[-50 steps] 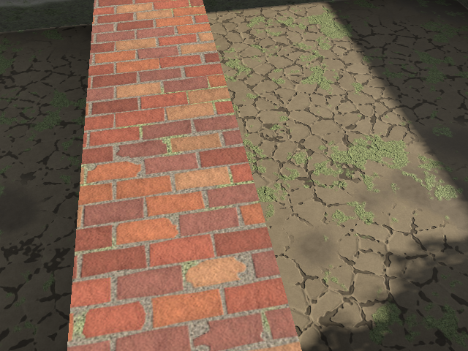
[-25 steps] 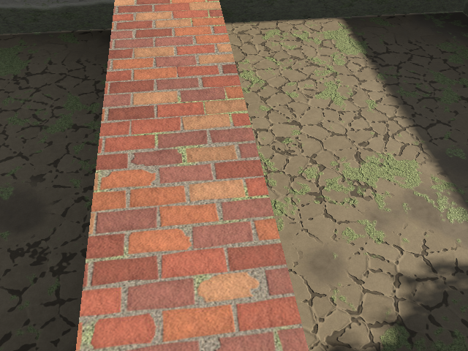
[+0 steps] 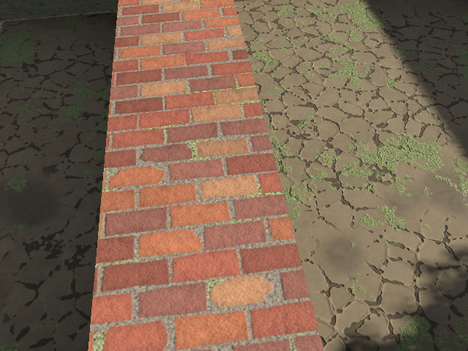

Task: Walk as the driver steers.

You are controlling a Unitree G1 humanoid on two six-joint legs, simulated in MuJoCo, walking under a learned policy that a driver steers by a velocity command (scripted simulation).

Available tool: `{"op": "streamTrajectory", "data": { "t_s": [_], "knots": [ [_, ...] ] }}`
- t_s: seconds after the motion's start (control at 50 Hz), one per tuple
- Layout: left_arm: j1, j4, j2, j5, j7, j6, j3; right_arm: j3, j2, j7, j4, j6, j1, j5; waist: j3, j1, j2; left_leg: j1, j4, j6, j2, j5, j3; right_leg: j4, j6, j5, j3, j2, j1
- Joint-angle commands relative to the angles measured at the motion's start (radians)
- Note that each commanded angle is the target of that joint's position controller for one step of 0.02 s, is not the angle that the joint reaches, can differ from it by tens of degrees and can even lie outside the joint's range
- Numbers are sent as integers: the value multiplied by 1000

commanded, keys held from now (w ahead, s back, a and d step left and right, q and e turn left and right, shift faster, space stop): w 1.00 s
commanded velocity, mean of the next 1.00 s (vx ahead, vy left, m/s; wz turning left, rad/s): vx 0.39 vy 0.00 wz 0.00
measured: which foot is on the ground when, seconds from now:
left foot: down 0.00-0.34, up 0.36-0.74, down 0.76-1.00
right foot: down 0.00-0.78, up 0.80-1.00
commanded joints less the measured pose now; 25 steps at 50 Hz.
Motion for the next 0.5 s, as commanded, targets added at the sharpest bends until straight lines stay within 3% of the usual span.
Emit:
{"op": "streamTrajectory", "data": {
  "t_s": [0.02, 0.06, 0.1, 0.16, 0.2, 0.24, 0.28, 0.3, 0.32, 0.34, 0.36, 0.38, 0.4, 0.42, 0.44, 0.46, 0.5],
  "knots": [
    [32, -1, 112, 2, 5, -3, 23, -15, -74, -4, 29, 19, 160, 0, -95, -6, -29, -26, -33, -7, 18, 453, 7, -19, -71, 621, 77, -86, 151],
    [8, 12, 120, -5, 11, 6, 27, -14, -64, -10, 19, 20, 135, 3, -63, -8, -55, -48, -43, 12, 0, 218, 37, -42, -75, 345, 66, -60, 109],
    [15, 18, 107, -9, 21, 13, 30, -18, -73, -7, 23, 12, 138, 8, 6, -5, -10, -152, -15, 55, -13, -14, 40, -29, -78, 1, 51, -44, 75],
    [12, 18, 113, -9, 26, 0, 33, -15, -62, -9, -3, -26, 133, 8, 121, -9, -14, -230, -34, 95, 25, -147, -17, -22, -78, -202, 53, -25, -43],
    [-7, 1, 83, -11, 16, -25, 24, -23, -101, -4, 11, -49, 207, 18, 142, -32, 59, -174, -59, 140, 89, -86, -109, 97, -60, -128, -1, 12, -143],
    [-48, -27, 68, -17, 1, -51, 16, -39, -162, 5, 16, -72, 235, 24, 185, -40, 138, -100, -114, 214, 237, 28, -260, 229, -50, -56, -61, 9, -274],
    [-52, -41, 66, -22, -15, -73, 13, -34, -148, 11, 3, -88, 222, 25, 201, -25, 119, -72, -89, 231, 278, 177, -286, 224, -70, -99, -51, -13, -307],
    [4, -26, 72, -29, -21, -81, 17, -30, -145, 16, -9, -90, 185, 24, 190, 14, 115, -93, -42, 216, 255, 280, -243, 148, -87, -99, -55, -7, -228],
    [162, 23, 103, -35, -24, -86, 37, -25, -145, 23, -37, -92, 90, 19, 130, 110, 89, -201, 91, 175, 174, 502, -141, 11, -123, 8, -45, 17, 34],
    [370, 87, 218, -28, -27, -90, 81, -21, -132, 25, -80, -105, 8, 9, 26, 196, -68, -388, 422, 97, 31, 676, -9, -38, -177, 295, 164, -78, 344],
    [529, 122, 289, -11, -24, -80, 96, 2, -55, 25, -86, -118, 51, -4, -102, 222, -257, -658, 818, 20, -78, 144, 45, -159, -291, 394, 528, -335, 584],
    [452, 111, 187, 2, -23, -82, 59, 0, -61, 32, -107, -139, 12, 21, -53, 164, -179, -743, 974, 46, -57, -151, -97, -220, -294, 403, 629, -410, 492],
    [348, 82, 138, 13, -23, -86, 36, -6, -77, 35, -131, -141, -26, 58, 41, 118, -139, -779, 1025, 69, -8, -132, -114, -236, -269, 386, 523, -402, 387],
    [313, 70, 99, 23, -30, -98, 15, -12, -98, 37, -148, -138, -39, 75, 80, 94, -100, -802, 1033, 89, 17, -66, -114, -266, -257, 369, 438, -382, 345],
    [276, 66, 83, 23, -36, -105, 0, -25, -117, 40, -141, -130, -20, 68, 107, 58, -83, -797, 981, 96, 47, 5, -89, -293, -223, 360, 321, -330, 294],
    [240, 57, 67, 26, -37, -106, -12, -34, -118, 42, -134, -116, 8, 57, 106, 24, -108, -744, 930, 97, 68, 57, -59, -325, -188, 324, 230, -278, 239],
    [241, 53, 68, 31, -31, -100, -24, -32, -85, 49, -140, -98, -2, 55, 114, 6, -112, -708, 831, 78, 72, 128, -3, -381, -163, 240, 145, -230, 179]
  ]
}}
